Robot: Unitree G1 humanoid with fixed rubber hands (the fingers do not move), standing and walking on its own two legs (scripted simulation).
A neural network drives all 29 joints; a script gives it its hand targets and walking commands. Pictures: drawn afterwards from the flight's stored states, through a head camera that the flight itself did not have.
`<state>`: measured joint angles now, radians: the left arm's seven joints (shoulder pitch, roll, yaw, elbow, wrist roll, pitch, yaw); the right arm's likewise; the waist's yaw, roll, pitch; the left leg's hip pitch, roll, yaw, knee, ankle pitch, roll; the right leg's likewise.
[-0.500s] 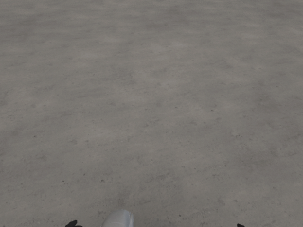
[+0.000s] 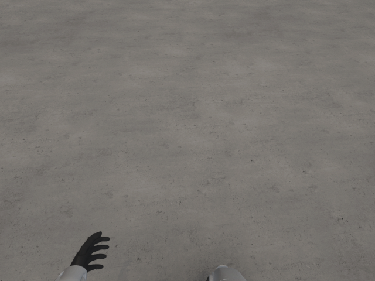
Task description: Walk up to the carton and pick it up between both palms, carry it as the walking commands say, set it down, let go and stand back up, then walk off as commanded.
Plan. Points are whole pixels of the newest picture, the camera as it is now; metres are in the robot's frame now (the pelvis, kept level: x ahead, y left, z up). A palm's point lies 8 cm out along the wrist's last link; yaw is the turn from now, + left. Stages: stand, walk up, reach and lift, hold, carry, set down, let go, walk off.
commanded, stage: walk off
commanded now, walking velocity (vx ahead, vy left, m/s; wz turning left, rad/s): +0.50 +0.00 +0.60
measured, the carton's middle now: out of the picture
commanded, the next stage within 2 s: none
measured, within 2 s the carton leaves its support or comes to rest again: neither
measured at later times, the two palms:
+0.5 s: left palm out of the picture +0.10 +0.24 -0.16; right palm (209, 136) +0.54 -0.12 -0.09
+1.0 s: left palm (50, 169) +0.46 +0.37 -0.11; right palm (198, 125) +0.64 -0.10 -0.14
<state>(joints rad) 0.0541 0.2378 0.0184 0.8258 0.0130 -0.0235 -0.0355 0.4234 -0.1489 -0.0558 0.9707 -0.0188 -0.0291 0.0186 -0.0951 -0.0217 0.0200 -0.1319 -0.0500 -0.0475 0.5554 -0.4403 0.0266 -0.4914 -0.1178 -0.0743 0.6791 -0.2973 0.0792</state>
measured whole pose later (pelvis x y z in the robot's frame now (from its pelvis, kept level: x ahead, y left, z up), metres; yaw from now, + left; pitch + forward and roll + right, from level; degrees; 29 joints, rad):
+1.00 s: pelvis +0.48 +0.10 -0.01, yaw +36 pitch -1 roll -2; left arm 0.10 0.18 0.01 0.86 0.03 -0.06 0.01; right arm 0.27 -0.24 -0.09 0.99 -0.02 0.01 0.03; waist -0.03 0.07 0.07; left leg -0.49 0.03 0.04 1.21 -0.49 0.01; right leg -0.31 -0.11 -0.20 0.67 -0.31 0.03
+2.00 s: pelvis +0.77 +0.53 +0.00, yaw +44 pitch -2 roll -2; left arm 0.37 0.20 0.06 1.13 0.02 -0.02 -0.01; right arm 0.10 -0.21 -0.04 0.95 -0.02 -0.03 0.08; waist 0.04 -0.01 0.05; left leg -0.45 0.14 0.07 0.64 -0.25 -0.01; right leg -0.11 -0.12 -0.18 0.57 -0.39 0.08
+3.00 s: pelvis +1.02 +0.98 -0.01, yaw +42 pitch -2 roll +3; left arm 0.15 0.27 0.06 1.01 0.04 -0.01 -0.03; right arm 0.25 -0.16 -0.05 1.05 -0.03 -0.05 0.01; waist -0.04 -0.05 0.10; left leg -0.28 0.02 0.20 0.65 -0.33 0.04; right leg -0.53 -0.15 -0.08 1.07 -0.46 0.00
